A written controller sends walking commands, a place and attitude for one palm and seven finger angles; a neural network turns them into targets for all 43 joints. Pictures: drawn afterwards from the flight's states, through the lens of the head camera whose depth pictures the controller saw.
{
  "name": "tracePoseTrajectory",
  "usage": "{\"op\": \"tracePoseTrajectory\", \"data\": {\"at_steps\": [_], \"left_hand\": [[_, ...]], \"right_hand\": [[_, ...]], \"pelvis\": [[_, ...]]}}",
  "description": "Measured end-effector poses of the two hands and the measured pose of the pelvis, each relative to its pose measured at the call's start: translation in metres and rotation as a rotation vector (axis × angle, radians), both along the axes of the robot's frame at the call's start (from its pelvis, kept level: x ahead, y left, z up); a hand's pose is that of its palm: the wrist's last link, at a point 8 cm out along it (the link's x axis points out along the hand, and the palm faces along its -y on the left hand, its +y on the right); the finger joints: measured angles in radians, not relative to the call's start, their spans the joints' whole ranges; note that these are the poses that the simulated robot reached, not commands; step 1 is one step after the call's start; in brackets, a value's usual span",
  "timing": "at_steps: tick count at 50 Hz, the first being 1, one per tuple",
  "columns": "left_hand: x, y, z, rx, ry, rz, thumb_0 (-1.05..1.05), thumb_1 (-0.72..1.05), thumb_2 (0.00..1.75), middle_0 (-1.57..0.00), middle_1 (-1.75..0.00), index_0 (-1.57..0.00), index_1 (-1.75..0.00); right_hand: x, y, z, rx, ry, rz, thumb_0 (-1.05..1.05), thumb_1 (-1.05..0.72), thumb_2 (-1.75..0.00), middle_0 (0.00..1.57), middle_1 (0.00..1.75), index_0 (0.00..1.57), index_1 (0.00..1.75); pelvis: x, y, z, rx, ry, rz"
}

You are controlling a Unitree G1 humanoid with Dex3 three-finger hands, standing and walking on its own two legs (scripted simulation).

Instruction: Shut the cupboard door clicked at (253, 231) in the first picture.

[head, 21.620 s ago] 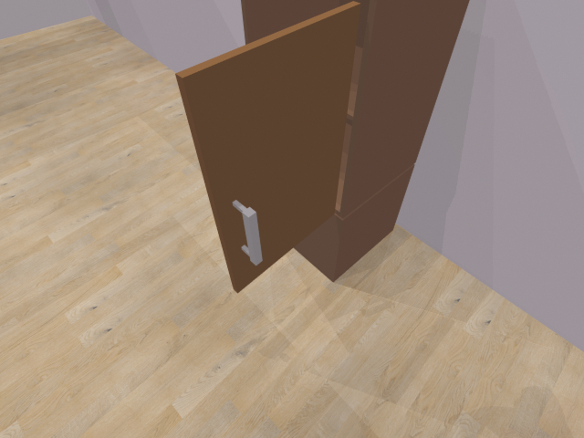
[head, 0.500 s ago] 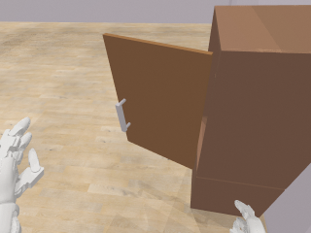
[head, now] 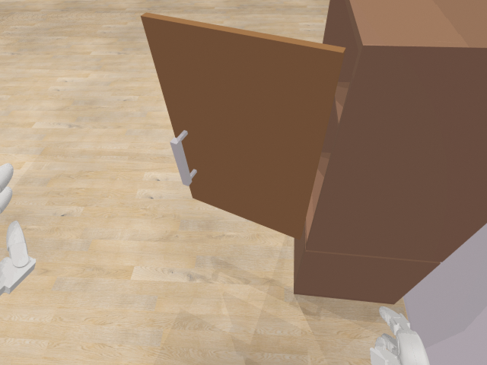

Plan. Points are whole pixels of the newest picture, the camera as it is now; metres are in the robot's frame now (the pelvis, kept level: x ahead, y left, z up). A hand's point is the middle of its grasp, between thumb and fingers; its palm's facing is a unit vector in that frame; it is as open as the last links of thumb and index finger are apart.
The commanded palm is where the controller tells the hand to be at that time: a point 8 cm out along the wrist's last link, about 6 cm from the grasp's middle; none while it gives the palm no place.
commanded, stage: step back with the hand held close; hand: left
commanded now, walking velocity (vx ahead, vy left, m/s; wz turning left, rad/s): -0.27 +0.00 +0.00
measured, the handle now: (185, 159) +0.63 +0.21 -0.11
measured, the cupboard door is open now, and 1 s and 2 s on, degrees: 71 71 71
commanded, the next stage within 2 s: stop stepping back and stand still in 1.28 s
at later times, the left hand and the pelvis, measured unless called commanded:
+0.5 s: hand out of the picture +0.13 +0.26 +0.17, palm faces +0.46 -0.76 -0.45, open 7.5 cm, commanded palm +0.07 +0.30 +0.18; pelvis -0.07 -0.01 -0.01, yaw +1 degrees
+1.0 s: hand out of the picture +0.08 +0.28 +0.16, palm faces +0.48 -0.74 -0.48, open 7.4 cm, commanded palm +0.00 +0.32 +0.18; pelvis -0.11 +0.01 -0.01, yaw +6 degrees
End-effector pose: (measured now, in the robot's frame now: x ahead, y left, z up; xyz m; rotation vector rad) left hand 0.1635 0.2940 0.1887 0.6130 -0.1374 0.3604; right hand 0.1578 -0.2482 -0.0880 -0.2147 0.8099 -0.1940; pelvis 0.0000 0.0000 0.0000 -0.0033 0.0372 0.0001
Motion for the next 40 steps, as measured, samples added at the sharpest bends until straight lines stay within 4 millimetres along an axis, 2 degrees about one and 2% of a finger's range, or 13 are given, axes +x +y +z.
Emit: {"op": "tracePoseTrajectory", "data": {"at_steps": [4,10,15,20,28,33,40], "left_hand": [[-0.006,0.007,0.007,0.025,-0.039,-0.005,0.01,0.88,0.90,-0.21,-0.30,-0.21,-0.30],[-0.025,0.005,-0.003,-0.013,-0.050,0.002,0.01,0.89,0.90,-0.21,-0.30,-0.21,-0.30],[-0.046,-0.002,-0.012,-0.037,-0.067,0.007,0.01,0.88,0.90,-0.21,-0.30,-0.21,-0.30],[-0.066,-0.003,-0.010,-0.027,-0.120,0.013,0.01,0.88,0.90,-0.21,-0.30,-0.21,-0.30],[-0.077,0.004,-0.003,0.006,-0.184,0.003,0.01,0.88,0.90,-0.21,-0.30,-0.21,-0.30],[-0.082,0.007,-0.005,0.046,-0.167,0.010,0.01,0.88,0.90,-0.21,-0.30,-0.21,-0.30],[-0.098,-0.002,-0.009,0.036,-0.159,0.007,0.01,0.88,0.90,-0.21,-0.30,-0.21,-0.30]], "right_hand": [[-0.002,0.010,0.004,0.016,-0.030,0.000,0.01,-0.90,-0.90,0.20,0.30,0.20,0.30],[-0.014,0.015,0.009,0.024,-0.071,0.017,0.01,-0.90,-0.90,0.20,0.30,0.20,0.30],[-0.034,0.009,0.009,-0.001,-0.067,0.032,0.01,-0.90,-0.90,0.20,0.30,0.21,0.30],[-0.057,-0.003,0.007,-0.041,-0.038,0.040,0.01,-0.90,-0.90,0.20,0.30,0.21,0.30],[-0.089,-0.010,0.006,-0.076,0.001,0.022,0.01,-0.90,-0.90,0.20,0.30,0.21,0.30],[-0.095,-0.007,0.000,-0.060,-0.007,0.025,0.01,-0.90,-0.90,0.20,0.30,0.20,0.30],[-0.091,-0.002,-0.005,-0.025,-0.022,0.053,0.01,-0.90,-0.90,0.20,0.30,0.21,0.30]], "pelvis": [[-0.009,0.003,-0.002,0.007,-0.001,-0.009],[-0.027,0.001,-0.005,0.007,-0.008,-0.017],[-0.043,-0.004,-0.008,-0.002,-0.012,-0.005],[-0.055,-0.007,-0.011,-0.013,-0.011,0.011],[-0.070,-0.005,-0.011,-0.024,-0.010,0.022],[-0.076,-0.007,-0.015,-0.019,-0.016,0.039],[-0.086,-0.011,-0.018,-0.012,-0.014,0.039]]}}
